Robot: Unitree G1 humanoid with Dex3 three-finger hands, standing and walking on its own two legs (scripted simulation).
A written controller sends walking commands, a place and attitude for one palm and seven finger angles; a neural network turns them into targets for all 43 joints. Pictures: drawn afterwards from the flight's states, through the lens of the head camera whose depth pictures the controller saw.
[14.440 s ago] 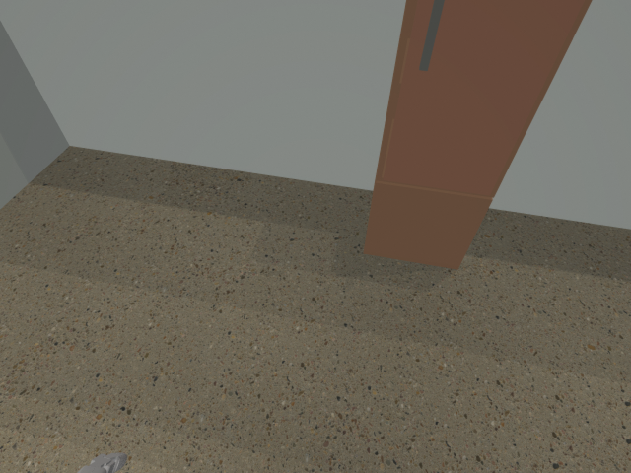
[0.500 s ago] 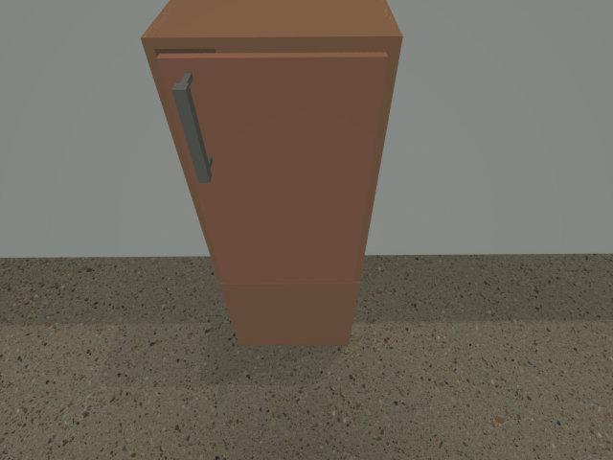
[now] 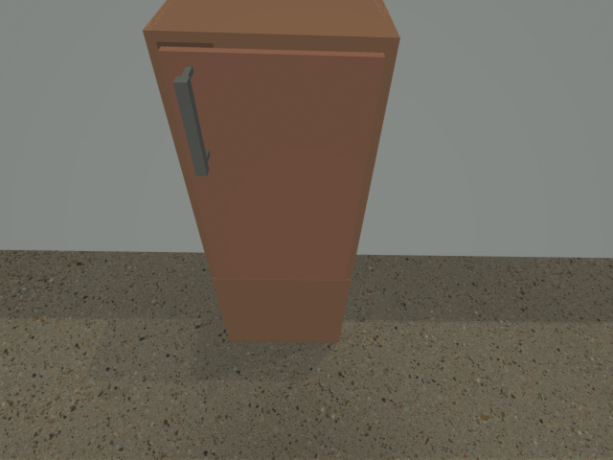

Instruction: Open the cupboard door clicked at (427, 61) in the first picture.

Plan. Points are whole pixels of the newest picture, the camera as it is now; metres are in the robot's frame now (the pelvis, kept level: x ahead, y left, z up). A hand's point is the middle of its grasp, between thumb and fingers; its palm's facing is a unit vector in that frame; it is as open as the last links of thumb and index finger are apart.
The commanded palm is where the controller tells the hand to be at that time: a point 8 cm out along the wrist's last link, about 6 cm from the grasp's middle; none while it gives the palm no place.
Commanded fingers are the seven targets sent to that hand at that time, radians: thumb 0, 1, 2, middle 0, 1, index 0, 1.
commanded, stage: look again from close up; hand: left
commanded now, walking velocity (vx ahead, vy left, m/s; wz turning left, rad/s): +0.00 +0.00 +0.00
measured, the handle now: (195, 124) +0.59 +0.22 +0.14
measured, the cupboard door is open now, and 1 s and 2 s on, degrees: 0 0 0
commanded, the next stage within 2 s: raise the hand with hooked fingers in 0.60 s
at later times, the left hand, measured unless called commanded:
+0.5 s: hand out of the picture +0.04 +0.19 -0.18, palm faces +0.01 -0.98 -0.22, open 7.4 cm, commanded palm none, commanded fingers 0.00 0.90 0.90 -0.20 -0.30 -0.20 -0.30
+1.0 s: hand (178, 373) +0.23 +0.18 +0.00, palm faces +0.07 -1.00 -0.05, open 7.9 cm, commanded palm +0.15 +0.25 -0.03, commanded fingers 0.00 0.53 0.74 -0.23 -0.54 -0.23 -0.54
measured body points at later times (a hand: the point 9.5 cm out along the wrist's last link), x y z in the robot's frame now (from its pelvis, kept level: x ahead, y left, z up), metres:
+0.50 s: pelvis +0.03 +0.01 -0.01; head +0.02 +0.00 +0.44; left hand +0.04 +0.24 -0.16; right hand +0.04 -0.21 -0.17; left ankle +0.04 +0.10 -0.74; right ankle +0.00 -0.12 -0.74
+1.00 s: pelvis +0.02 -0.02 -0.05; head +0.04 -0.02 +0.40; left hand +0.22 +0.23 +0.01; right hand +0.21 -0.27 -0.11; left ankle +0.04 +0.09 -0.74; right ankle +0.00 -0.12 -0.74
